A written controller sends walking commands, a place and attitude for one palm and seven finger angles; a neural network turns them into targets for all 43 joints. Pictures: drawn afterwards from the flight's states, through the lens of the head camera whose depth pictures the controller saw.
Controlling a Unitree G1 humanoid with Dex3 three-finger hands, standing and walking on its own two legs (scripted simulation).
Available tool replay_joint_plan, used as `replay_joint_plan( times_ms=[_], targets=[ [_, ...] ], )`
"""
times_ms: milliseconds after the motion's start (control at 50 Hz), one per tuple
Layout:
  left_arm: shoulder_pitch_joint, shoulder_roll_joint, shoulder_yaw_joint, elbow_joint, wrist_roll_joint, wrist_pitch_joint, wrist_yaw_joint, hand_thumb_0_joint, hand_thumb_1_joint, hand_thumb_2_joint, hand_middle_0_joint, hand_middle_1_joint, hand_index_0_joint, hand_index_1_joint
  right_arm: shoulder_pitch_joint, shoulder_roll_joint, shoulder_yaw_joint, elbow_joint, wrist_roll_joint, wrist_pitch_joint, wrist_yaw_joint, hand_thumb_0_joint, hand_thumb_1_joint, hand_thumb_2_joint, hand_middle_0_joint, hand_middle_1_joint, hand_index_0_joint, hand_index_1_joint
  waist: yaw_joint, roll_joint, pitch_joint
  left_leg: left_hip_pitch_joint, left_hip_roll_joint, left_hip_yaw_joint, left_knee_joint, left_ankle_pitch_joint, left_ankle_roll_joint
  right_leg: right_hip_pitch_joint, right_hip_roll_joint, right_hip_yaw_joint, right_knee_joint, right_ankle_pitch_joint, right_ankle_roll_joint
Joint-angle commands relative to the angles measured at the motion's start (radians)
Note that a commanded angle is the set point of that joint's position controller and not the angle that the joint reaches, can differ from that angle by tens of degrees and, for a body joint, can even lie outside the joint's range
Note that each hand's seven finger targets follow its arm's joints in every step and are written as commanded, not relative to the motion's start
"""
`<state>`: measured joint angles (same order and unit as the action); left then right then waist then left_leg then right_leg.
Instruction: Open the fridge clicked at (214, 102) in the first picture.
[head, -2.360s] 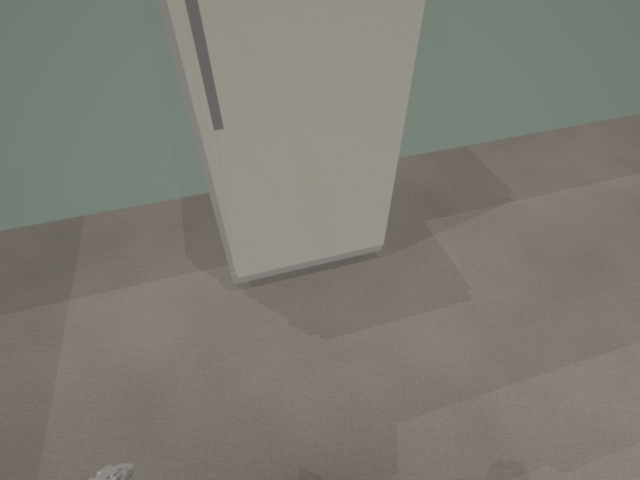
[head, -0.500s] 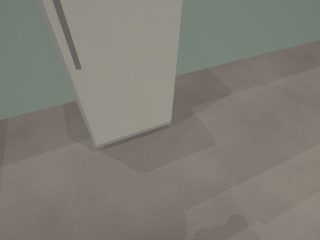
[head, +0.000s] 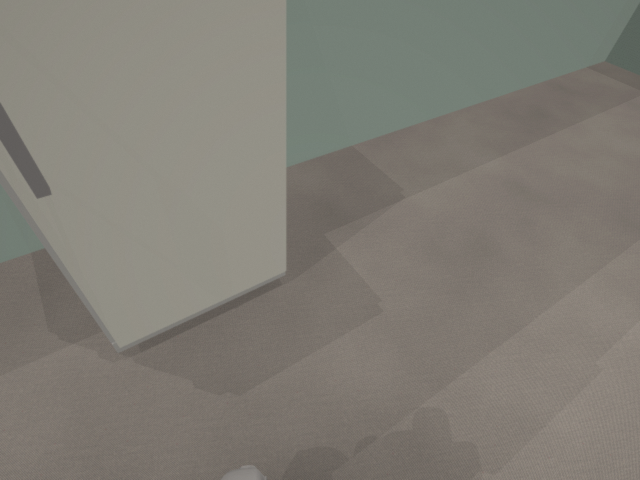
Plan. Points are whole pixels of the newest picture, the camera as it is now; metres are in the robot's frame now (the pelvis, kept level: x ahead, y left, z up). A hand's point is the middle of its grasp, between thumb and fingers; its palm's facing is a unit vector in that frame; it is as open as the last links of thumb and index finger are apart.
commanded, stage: turn to face it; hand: left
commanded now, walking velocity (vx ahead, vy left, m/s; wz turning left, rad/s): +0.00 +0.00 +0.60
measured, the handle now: out of the picture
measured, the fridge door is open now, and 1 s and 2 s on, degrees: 0 0 0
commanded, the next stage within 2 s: take the last steps up to it in 0.96 s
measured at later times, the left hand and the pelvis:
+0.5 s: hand out of the picture +0.10 +0.26 -0.17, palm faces +0.25 -0.94 -0.23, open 7.4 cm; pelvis +0.06 +0.04 +0.01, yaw +13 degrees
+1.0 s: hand out of the picture +0.01 +0.16 -0.15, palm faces +0.52 -0.81 -0.27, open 7.4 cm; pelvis +0.05 -0.04 +0.00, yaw +31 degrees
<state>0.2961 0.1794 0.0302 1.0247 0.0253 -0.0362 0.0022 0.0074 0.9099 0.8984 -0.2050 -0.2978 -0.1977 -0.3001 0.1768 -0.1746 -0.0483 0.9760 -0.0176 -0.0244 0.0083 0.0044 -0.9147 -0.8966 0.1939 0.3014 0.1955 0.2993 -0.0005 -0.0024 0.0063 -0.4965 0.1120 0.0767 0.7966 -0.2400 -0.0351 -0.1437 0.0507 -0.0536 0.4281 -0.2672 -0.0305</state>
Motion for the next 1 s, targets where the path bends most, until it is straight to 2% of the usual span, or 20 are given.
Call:
replay_joint_plan(
  times_ms=[0, 20, 40, 60, 80, 120, 160, 240, 440, 600, 660, 680, 700, 720, 740, 760, 780, 820, 920, 980],
  targets=[
    [0.042, 0.131, 0.032, -0.017, -0.007, -0.005, 0.026, 0.000, 0.900, 0.900, -0.200, -0.300, -0.200, -0.300, 0.085, -0.037, 0.008, 0.007, 0.004, -0.016, -0.009, 0.000, -0.900, -0.900, 0.200, 0.300, 0.200, 0.300, -0.002, -0.078, 0.018, 0.211, -0.049, 0.017, -0.249, 0.116, 0.012, -0.041, -0.244, 0.070, -0.061, 0.298, -0.069],
    [0.049, 0.118, 0.030, -0.014, -0.008, 0.003, 0.029, 0.000, 0.900, 0.900, -0.200, -0.300, -0.200, -0.300, 0.145, -0.071, 0.002, 0.025, 0.003, -0.021, -0.010, 0.000, -0.900, -0.900, 0.200, 0.300, 0.200, 0.300, -0.019, 0.004, -0.001, 0.305, -0.037, -0.021, -0.316, 0.213, 0.021, -0.057, -0.215, 0.040, 0.058, 0.280, -0.038],
    [0.080, 0.091, 0.030, -0.024, -0.013, 0.010, 0.029, 0.000, 0.900, 0.900, -0.200, -0.300, -0.200, -0.300, 0.210, -0.147, -0.013, 0.031, -0.005, -0.026, -0.015, 0.000, -0.900, -0.900, 0.200, 0.300, 0.200, 0.300, -0.031, 0.175, -0.051, 0.407, 0.089, -0.190, -0.362, 0.419, 0.081, -0.144, -0.145, -0.024, 0.231, 0.104, 0.015],
    [0.118, 0.059, 0.024, -0.029, -0.021, 0.016, 0.027, 0.000, 0.900, 0.900, -0.200, -0.300, -0.200, -0.300, 0.231, -0.214, -0.022, 0.027, -0.006, -0.016, -0.019, 0.000, -0.900, -0.900, 0.200, 0.300, 0.200, 0.300, -0.012, 0.350, -0.075, 0.472, 0.273, -0.412, -0.432, 0.615, 0.196, -0.270, -0.066, -0.072, 0.425, -0.309, 0.067],
    [0.083, 0.079, 0.021, -0.037, -0.013, 0.020, 0.031, 0.000, 0.900, 0.900, -0.200, -0.300, -0.200, -0.300, 0.218, -0.202, -0.017, 0.026, -0.002, 0.000, -0.028, 0.000, -0.900, -0.900, 0.200, 0.300, 0.200, 0.300, -0.018, 0.267, -0.056, 0.425, 0.294, -0.464, -0.481, 0.552, 0.256, -0.288, -0.071, -0.001, 0.552, -0.395, 0.068],
    [0.001, 0.097, 0.035, -0.041, -0.003, 0.031, 0.030, 0.000, 0.900, 0.900, -0.200, -0.300, -0.200, -0.300, 0.174, -0.160, -0.010, 0.023, -0.002, 0.002, -0.039, 0.000, -0.900, -0.900, 0.200, 0.300, 0.200, 0.300, -0.014, 0.239, 0.015, 0.342, 0.227, -0.434, -0.504, 0.477, 0.232, -0.358, -0.117, 0.040, 0.669, -0.294, 0.073],
    [-0.033, 0.092, 0.047, -0.052, -0.003, 0.035, 0.023, 0.000, 0.900, 0.900, -0.200, -0.300, -0.200, -0.300, 0.136, -0.145, -0.016, 0.003, -0.004, 0.004, -0.038, 0.000, -0.900, -0.900, 0.200, 0.300, 0.200, 0.300, -0.008, 0.103, 0.001, 0.313, 0.182, -0.355, -0.500, 0.437, 0.223, -0.361, -0.131, 0.057, 0.695, -0.207, 0.084],
    [-0.024, 0.083, 0.057, -0.058, -0.002, 0.053, 0.017, 0.000, 0.900, 0.900, -0.200, -0.300, -0.200, -0.300, 0.112, -0.165, -0.028, -0.020, 0.002, 0.004, -0.036, 0.000, -0.900, -0.900, 0.200, 0.300, 0.200, 0.300, 0.003, 0.099, -0.067, 0.331, 0.110, -0.294, -0.521, 0.322, 0.182, -0.365, -0.131, 0.052, 0.691, -0.081, 0.106],
    [-0.158, 0.120, 0.068, -0.130, -0.007, 0.068, 0.023, 0.000, 0.900, 0.900, -0.200, -0.300, -0.200, -0.300, 0.157, -0.195, -0.057, -0.023, -0.003, 0.025, -0.031, 0.000, -0.900, -0.900, 0.200, 0.300, 0.200, 0.300, -0.038, 0.116, -0.051, 0.373, 0.093, -0.455, -0.515, 0.221, 0.202, -0.408, -0.117, 0.082, 0.538, -0.110, 0.130],
    [-0.137, 0.122, 0.061, -0.163, -0.020, 0.070, 0.032, 0.000, 0.900, 0.900, -0.200, -0.300, -0.200, -0.300, 0.111, -0.231, -0.076, -0.053, -0.010, 0.048, -0.025, 0.000, -0.900, -0.900, 0.200, 0.300, 0.200, 0.300, -0.024, 0.144, -0.058, 0.246, 0.061, -0.567, -0.498, 0.126, 0.209, -0.211, -0.056, 0.092, 0.312, -0.149, 0.092],
    [-0.054, 0.141, 0.064, -0.156, -0.022, 0.061, 0.037, 0.000, 0.900, 0.900, -0.200, -0.300, -0.200, -0.300, 0.063, -0.224, -0.080, -0.077, -0.003, 0.055, -0.016, 0.000, -0.900, -0.900, 0.200, 0.300, 0.200, 0.300, 0.016, 0.134, -0.075, 0.146, 0.000, -0.530, -0.446, 0.090, 0.150, -0.008, -0.044, 0.071, 0.054, -0.025, 0.077],
    [-0.020, 0.173, 0.072, -0.151, -0.018, 0.055, 0.041, 0.000, 0.900, 0.900, -0.200, -0.300, -0.200, -0.300, 0.053, -0.198, -0.079, -0.084, 0.004, 0.058, -0.011, 0.000, -0.900, -0.900, 0.200, 0.300, 0.200, 0.300, 0.033, 0.070, -0.076, 0.040, -0.049, -0.471, -0.380, -0.023, 0.100, 0.112, -0.107, 0.118, -0.084, 0.000, 0.056],
    [-0.023, 0.258, 0.086, -0.165, -0.002, 0.049, 0.047, 0.000, 0.900, 0.900, -0.200, -0.300, -0.200, -0.300, 0.072, -0.133, -0.072, -0.099, 0.013, 0.060, -0.010, 0.000, -0.900, -0.900, 0.200, 0.300, 0.200, 0.300, 0.031, -0.195, -0.066, -0.148, -0.162, -0.301, -0.146, -0.216, 0.027, 0.202, -0.353, 0.378, -0.224, -0.164, -0.025],
    [-0.075, 0.300, 0.084, -0.193, 0.000, 0.052, 0.046, 0.000, 0.900, 0.900, -0.200, -0.300, -0.200, -0.300, 0.073, -0.143, -0.075, -0.115, -0.002, 0.057, -0.014, 0.000, -0.900, -0.900, 0.200, 0.300, 0.200, 0.300, 0.022, -0.295, -0.023, -0.177, -0.225, -0.159, 0.107, -0.303, -0.010, 0.065, -0.537, 0.512, -0.252, -0.117, -0.115],
    [-0.138, 0.264, 0.075, -0.216, -0.005, 0.055, 0.049, 0.000, 0.900, 0.900, -0.200, -0.300, -0.200, -0.300, 0.065, -0.173, -0.081, -0.115, -0.011, 0.062, -0.009, 0.000, -0.900, -0.900, 0.200, 0.300, 0.200, 0.300, -0.006, -0.156, 0.016, -0.106, -0.169, -0.189, 0.264, -0.271, 0.006, -0.092, -0.522, 0.415, -0.241, -0.094, -0.135],
    [-0.195, 0.224, 0.071, -0.226, -0.007, 0.046, 0.047, 0.000, 0.900, 0.900, -0.200, -0.300, -0.200, -0.300, 0.083, -0.161, -0.080, -0.094, -0.013, 0.076, -0.001, 0.000, -0.900, -0.900, 0.200, 0.300, 0.200, 0.300, -0.043, -0.161, 0.034, -0.082, -0.145, -0.181, 0.341, -0.203, 0.004, -0.149, -0.436, 0.328, -0.233, -0.080, -0.103],
    [-0.211, 0.200, 0.061, -0.224, -0.009, 0.042, 0.041, 0.000, 0.900, 0.900, -0.200, -0.300, -0.200, -0.300, 0.091, -0.153, -0.078, -0.075, -0.013, 0.083, 0.004, 0.000, -0.900, -0.900, 0.200, 0.300, 0.200, 0.300, -0.051, -0.158, 0.072, -0.067, -0.128, -0.156, 0.398, -0.155, -0.005, -0.189, -0.379, 0.260, -0.214, -0.043, -0.078],
    [-0.189, 0.165, 0.050, -0.214, -0.008, 0.032, 0.037, 0.000, 0.900, 0.900, -0.200, -0.300, -0.200, -0.300, 0.112, -0.143, -0.069, -0.070, -0.010, 0.081, 0.011, 0.000, -0.900, -0.900, 0.200, 0.300, 0.200, 0.300, -0.055, -0.136, 0.079, -0.073, -0.111, -0.119, 0.422, -0.097, -0.017, -0.147, -0.333, 0.149, -0.163, 0.104, -0.066],
    [-0.022, 0.192, 0.055, -0.159, 0.000, 0.027, 0.033, 0.000, 0.900, 0.900, -0.200, -0.300, -0.200, -0.300, -0.012, -0.128, -0.050, -0.097, -0.006, 0.081, 0.008, 0.000, -0.900, -0.900, 0.200, 0.300, 0.200, 0.300, 0.026, -0.152, 0.053, -0.060, -0.088, -0.078, 0.264, -0.156, -0.038, -0.011, -0.362, 0.133, -0.118, 0.252, -0.096],
    [0.025, 0.221, 0.060, -0.138, 0.007, 0.029, 0.029, 0.000, 0.900, 0.900, -0.200, -0.300, -0.200, -0.300, -0.057, -0.122, -0.038, -0.105, 0.000, 0.078, 0.005, 0.000, -0.900, -0.900, 0.200, 0.300, 0.200, 0.300, 0.046, -0.190, 0.028, 0.001, -0.090, -0.055, 0.134, -0.210, -0.034, 0.022, -0.376, 0.126, -0.089, 0.358, -0.114]
  ],
)
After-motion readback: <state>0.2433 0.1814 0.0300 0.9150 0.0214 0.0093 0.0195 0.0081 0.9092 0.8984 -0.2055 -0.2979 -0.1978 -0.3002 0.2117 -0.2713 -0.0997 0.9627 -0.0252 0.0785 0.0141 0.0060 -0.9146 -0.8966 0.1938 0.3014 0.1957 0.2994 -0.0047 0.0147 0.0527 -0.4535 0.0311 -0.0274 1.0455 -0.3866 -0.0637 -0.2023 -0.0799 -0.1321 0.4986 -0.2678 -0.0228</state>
